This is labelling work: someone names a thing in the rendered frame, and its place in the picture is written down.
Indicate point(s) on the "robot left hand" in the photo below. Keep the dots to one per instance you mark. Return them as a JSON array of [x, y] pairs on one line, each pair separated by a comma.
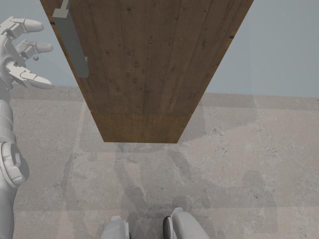
[[11, 29]]

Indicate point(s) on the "left robot forearm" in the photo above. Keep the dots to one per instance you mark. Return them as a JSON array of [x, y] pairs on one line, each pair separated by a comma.
[[6, 114]]

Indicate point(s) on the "left robot shin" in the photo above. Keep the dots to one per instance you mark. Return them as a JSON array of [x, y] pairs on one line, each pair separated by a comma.
[[116, 218]]

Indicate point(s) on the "left robot upper arm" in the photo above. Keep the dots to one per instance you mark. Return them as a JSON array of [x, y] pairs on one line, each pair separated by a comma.
[[14, 170]]

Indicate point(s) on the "cupboard door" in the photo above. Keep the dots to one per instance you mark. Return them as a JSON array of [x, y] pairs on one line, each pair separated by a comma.
[[150, 56]]

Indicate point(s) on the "handle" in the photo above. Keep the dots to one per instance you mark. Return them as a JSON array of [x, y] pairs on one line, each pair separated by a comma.
[[65, 26]]

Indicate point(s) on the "robot left thigh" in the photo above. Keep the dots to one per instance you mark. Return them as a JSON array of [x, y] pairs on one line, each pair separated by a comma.
[[117, 229]]

